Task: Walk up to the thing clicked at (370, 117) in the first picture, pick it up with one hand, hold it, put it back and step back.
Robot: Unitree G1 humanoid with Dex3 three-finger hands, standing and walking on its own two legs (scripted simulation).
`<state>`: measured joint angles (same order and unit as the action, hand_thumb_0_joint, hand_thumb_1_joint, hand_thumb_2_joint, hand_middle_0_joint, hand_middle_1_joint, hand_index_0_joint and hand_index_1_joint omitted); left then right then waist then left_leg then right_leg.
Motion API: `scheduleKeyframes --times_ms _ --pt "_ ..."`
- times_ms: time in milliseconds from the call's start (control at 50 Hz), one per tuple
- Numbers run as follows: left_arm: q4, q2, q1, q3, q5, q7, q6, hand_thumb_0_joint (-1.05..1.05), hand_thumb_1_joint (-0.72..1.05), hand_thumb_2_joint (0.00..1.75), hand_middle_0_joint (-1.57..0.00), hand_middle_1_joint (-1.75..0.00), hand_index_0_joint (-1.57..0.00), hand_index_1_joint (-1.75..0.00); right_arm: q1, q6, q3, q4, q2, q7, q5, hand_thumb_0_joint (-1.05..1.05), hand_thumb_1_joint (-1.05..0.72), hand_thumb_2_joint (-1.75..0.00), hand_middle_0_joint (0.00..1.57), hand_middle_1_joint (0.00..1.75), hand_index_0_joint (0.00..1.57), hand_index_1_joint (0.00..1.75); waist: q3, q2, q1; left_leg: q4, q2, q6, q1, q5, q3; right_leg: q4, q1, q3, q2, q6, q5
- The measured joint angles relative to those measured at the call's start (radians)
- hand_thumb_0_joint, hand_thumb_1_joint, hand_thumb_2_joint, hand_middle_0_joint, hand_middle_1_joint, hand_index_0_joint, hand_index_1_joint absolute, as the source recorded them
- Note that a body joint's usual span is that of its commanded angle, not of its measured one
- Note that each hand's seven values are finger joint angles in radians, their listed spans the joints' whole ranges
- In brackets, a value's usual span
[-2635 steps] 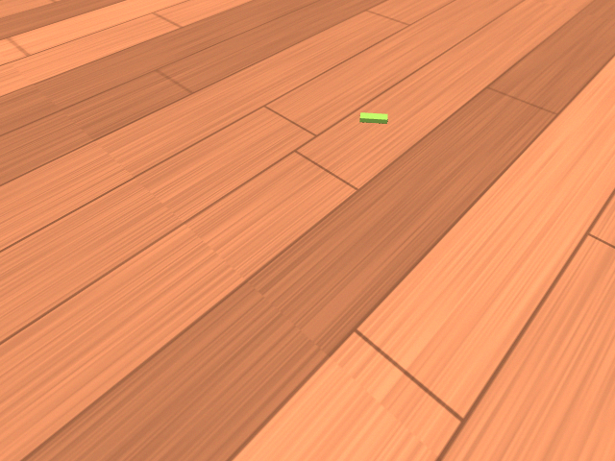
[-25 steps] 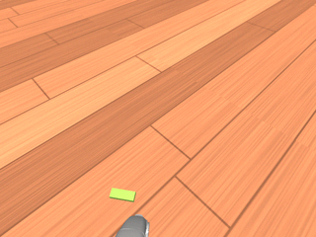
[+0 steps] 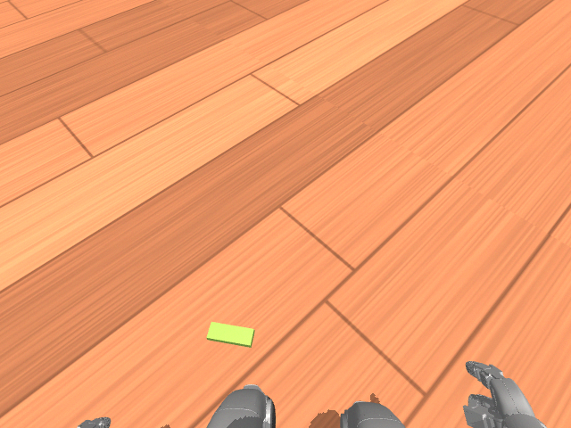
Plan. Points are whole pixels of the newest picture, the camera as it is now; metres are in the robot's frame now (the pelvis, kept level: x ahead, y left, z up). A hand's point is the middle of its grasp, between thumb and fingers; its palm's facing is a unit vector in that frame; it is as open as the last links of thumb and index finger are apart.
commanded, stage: walk up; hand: left
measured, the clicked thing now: (230, 334) +0.44 +0.24 -0.74
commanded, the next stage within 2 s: stand in 0.46 s
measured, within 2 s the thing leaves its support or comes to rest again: neither
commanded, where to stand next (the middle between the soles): +0.11 +0.01 m, yaw +0 degrees
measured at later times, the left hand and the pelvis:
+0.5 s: hand out of the picture -0.02 +0.28 -0.13, palm faces +0.08 -0.92 -0.37, open 7.4 cm; pelvis +0.00 +0.00 +0.01, yaw +5 degrees
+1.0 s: hand out of the picture +0.11 +0.24 -0.11, palm faces +0.07 -0.94 -0.34, open 7.4 cm; pelvis +0.03 -0.01 +0.03, yaw +5 degrees
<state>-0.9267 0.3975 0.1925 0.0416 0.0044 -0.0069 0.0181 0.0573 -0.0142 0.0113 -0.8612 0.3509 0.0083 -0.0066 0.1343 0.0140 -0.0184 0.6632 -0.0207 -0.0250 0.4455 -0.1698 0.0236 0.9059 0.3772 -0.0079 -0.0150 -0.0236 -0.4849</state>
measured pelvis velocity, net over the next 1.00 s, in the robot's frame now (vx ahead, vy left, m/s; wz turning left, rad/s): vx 0.03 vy -0.01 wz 0.09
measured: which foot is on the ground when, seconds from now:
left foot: down 0.00-0.08, up 0.10-0.42, down 0.44-1.00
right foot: up 0.00-0.04, down 0.06-1.00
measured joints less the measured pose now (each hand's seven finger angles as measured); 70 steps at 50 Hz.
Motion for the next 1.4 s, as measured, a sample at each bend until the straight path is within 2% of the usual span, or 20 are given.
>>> scheduleKeyframes --times_ms 80,100,140,200,300,340,400,440,460,480,540,580,620,640,660,760,880,1100,1400 --pt "0.016 -0.010 0.003 0.023 -0.026 0.009 0.005 0.00 0.90 0.90 -0.21 -0.30 -0.20 -0.30 -0.019 -0.018 0.014 0.007 0.036 -0.014 0.004 0.01 -0.90 -0.90 0.21 0.30 0.21 0.31 -0.006 0.028 -0.006 0.053 -0.020 0.022 0.059 -0.010 -0.017 -0.131 -0.039 -0.033 0.022 -0.007 0.082" --pt "0.021 -0.013 0.008 0.025 -0.036 0.012 0.008 0.00 0.90 0.90 -0.21 -0.30 -0.20 -0.30 -0.017 -0.020 0.020 0.001 0.042 -0.020 0.006 0.01 -0.90 -0.90 0.21 0.30 0.21 0.31 -0.004 0.031 -0.005 0.091 -0.007 0.019 0.076 -0.091 -0.039 -0.121 -0.031 -0.041 0.022 -0.008 0.082" --pt "0.030 -0.013 0.014 0.024 -0.046 0.017 0.013 0.00 0.90 0.90 -0.21 -0.30 -0.20 -0.30 0.000 -0.024 0.028 -0.017 0.048 -0.032 0.007 0.01 -0.90 -0.90 0.21 0.30 0.21 0.30 0.001 0.003 -0.022 0.240 0.052 0.014 0.108 -0.247 -0.072 -0.109 -0.019 -0.030 -0.001 -0.016 0.086" --pt "0.026 -0.031 0.020 0.020 -0.052 0.011 0.004 0.00 0.90 0.90 -0.21 -0.30 -0.20 -0.30 0.042 -0.015 0.037 -0.041 0.068 -0.028 0.016 0.01 -0.91 -0.90 0.21 0.30 0.21 0.30 0.006 -0.001 -0.031 0.390 0.093 0.011 0.099 -0.262 -0.102 -0.156 -0.031 -0.032 -0.011 -0.018 0.120" --pt "0.050 -0.032 0.080 0.022 -0.061 0.036 -0.030 0.01 0.90 0.90 -0.21 -0.30 -0.20 -0.30 0.176 -0.002 0.038 -0.091 0.073 0.013 -0.007 0.01 -0.91 -0.90 0.20 0.30 0.21 0.30 -0.050 -0.022 -0.032 0.279 0.071 0.022 -0.048 -0.333 -0.041 -0.233 -0.074 -0.065 -0.029 -0.044 0.129" --pt "0.061 -0.023 0.110 0.022 -0.054 0.042 -0.047 0.00 0.90 0.90 -0.21 -0.30 -0.20 -0.30 0.212 -0.003 0.039 -0.104 0.074 0.025 -0.016 0.01 -0.91 -0.90 0.21 0.30 0.21 0.30 -0.061 -0.030 -0.035 0.220 0.063 0.018 -0.091 -0.345 -0.035 -0.271 -0.104 -0.078 -0.037 -0.041 0.142" --pt "0.063 -0.003 0.152 0.022 -0.046 0.050 -0.050 0.00 0.90 0.90 -0.21 -0.30 -0.20 -0.30 0.235 0.013 0.042 -0.105 0.073 0.036 -0.018 0.01 -0.91 -0.90 0.21 0.30 0.21 0.30 -0.063 -0.039 -0.034 0.085 0.036 0.000 -0.138 -0.319 -0.021 -0.323 -0.146 -0.092 -0.046 -0.025 0.163" --pt "0.059 0.015 0.173 0.021 -0.042 0.057 -0.036 0.00 0.90 0.90 -0.21 -0.30 -0.20 -0.30 0.245 0.040 0.048 -0.091 0.072 0.039 -0.014 0.01 -0.91 -0.90 0.21 0.30 0.21 0.30 -0.064 -0.045 -0.030 -0.067 0.026 -0.011 -0.187 -0.222 -0.008 -0.317 -0.156 -0.095 -0.053 -0.015 0.153" --pt "0.058 0.025 0.182 0.022 -0.041 0.060 -0.026 0.00 0.90 0.90 -0.21 -0.30 -0.20 -0.30 0.250 0.058 0.052 -0.079 0.071 0.035 -0.015 0.01 -0.91 -0.90 0.21 0.30 0.21 0.30 -0.063 -0.054 -0.026 -0.111 0.032 -0.007 -0.204 -0.132 0.000 -0.277 -0.144 -0.087 -0.062 -0.021 0.123" --pt "0.044 0.029 0.181 0.025 -0.035 0.054 -0.017 0.00 0.90 0.90 -0.21 -0.30 -0.20 -0.30 0.248 0.070 0.055 -0.072 0.067 0.024 -0.018 0.01 -0.90 -0.90 0.21 0.30 0.21 0.30 -0.058 -0.064 -0.023 -0.110 0.038 0.006 -0.212 -0.094 0.009 -0.230 -0.129 -0.056 -0.059 -0.021 0.088" --pt "0.002 0.023 0.146 0.023 -0.006 0.024 0.007 0.01 0.90 0.90 -0.21 -0.30 -0.20 -0.30 0.224 0.064 0.043 -0.062 0.043 -0.001 -0.019 0.01 -0.91 -0.90 0.21 0.30 0.21 0.30 -0.052 -0.070 -0.007 -0.103 0.041 0.007 -0.230 -0.111 0.012 -0.150 -0.090 0.037 -0.012 -0.012 -0.006" --pt "-0.009 0.015 0.115 0.019 -0.001 0.017 0.002 0.01 0.90 0.90 -0.20 -0.30 -0.20 -0.30 0.196 0.051 0.029 -0.065 0.024 -0.008 -0.015 0.01 -0.90 -0.90 0.21 0.30 0.21 0.30 -0.046 -0.072 -0.005 -0.125 0.040 0.008 -0.253 -0.107 0.016 -0.168 -0.084 0.052 -0.006 -0.007 0.007" --pt "-0.019 0.001 0.085 0.011 -0.002 0.015 -0.013 0.01 0.90 0.90 -0.20 -0.30 -0.20 -0.30 0.165 0.043 0.017 -0.072 0.011 -0.009 -0.009 0.01 -0.90 -0.90 0.21 0.30 0.21 0.30 -0.044 -0.062 -0.004 -0.133 0.035 0.011 -0.266 -0.107 0.016 -0.268 -0.109 0.041 -0.011 -0.002 0.097" --pt "-0.024 -0.006 0.071 0.006 -0.005 0.015 -0.022 0.01 0.90 0.90 -0.20 -0.30 -0.20 -0.30 0.149 0.039 0.011 -0.076 0.006 -0.008 -0.005 0.01 -0.90 -0.90 0.21 0.30 0.21 0.30 -0.045 -0.056 -0.005 -0.127 0.032 0.015 -0.269 -0.112 0.015 -0.321 -0.128 0.037 -0.012 0.010 0.205" --pt "-0.032 -0.016 0.056 0.000 -0.009 0.016 -0.029 0.01 0.90 0.90 -0.20 -0.30 -0.20 -0.30 0.133 0.035 0.007 -0.083 0.002 -0.008 -0.001 0.01 -0.90 -0.90 0.21 0.30 0.21 0.30 -0.045 -0.043 -0.004 -0.121 0.025 0.018 -0.273 -0.117 0.011 -0.346 -0.143 0.032 -0.007 0.022 0.259" --pt "-0.072 -0.049 -0.006 -0.036 -0.016 0.028 -0.034 0.01 0.90 0.90 -0.20 -0.30 -0.20 -0.30 0.074 0.029 -0.011 -0.124 -0.020 0.003 0.003 0.01 -0.90 -0.90 0.21 0.30 0.21 0.30 -0.082 -0.012 0.007 -0.188 0.017 0.024 -0.299 -0.094 0.001 -0.410 -0.172 0.021 0.000 0.030 0.259" --pt "-0.112 -0.067 -0.070 -0.053 -0.008 0.025 -0.052 0.01 0.90 0.90 -0.21 -0.30 -0.20 -0.30 0.040 0.037 -0.017 -0.188 -0.017 0.008 0.004 0.01 -0.90 -0.90 0.21 0.30 0.21 0.30 -0.089 0.001 0.011 -0.255 0.011 0.032 -0.330 -0.069 -0.008 -0.478 -0.207 0.011 0.006 0.026 0.282" --pt "-0.182 -0.052 -0.132 -0.042 -0.007 0.013 -0.047 0.00 0.90 0.90 -0.21 -0.30 -0.20 -0.30 0.020 0.025 -0.009 -0.268 0.008 0.001 0.004 0.01 -0.91 -0.90 0.21 0.30 0.21 0.30 -0.075 -0.006 0.024 -0.323 0.001 0.043 -0.361 -0.044 -0.016 -0.548 -0.240 0.002 0.016 0.019 0.305" --pt "-0.233 -0.049 -0.141 -0.034 -0.008 0.013 -0.034 0.01 0.90 0.90 -0.21 -0.30 -0.20 -0.30 0.010 0.022 -0.014 -0.296 0.005 -0.003 0.001 0.01 -0.91 -0.90 0.20 0.30 0.21 0.30 -0.080 -0.004 0.021 -0.355 -0.004 0.047 -0.372 -0.030 -0.018 -0.585 -0.255 -0.001 0.021 0.016 0.321"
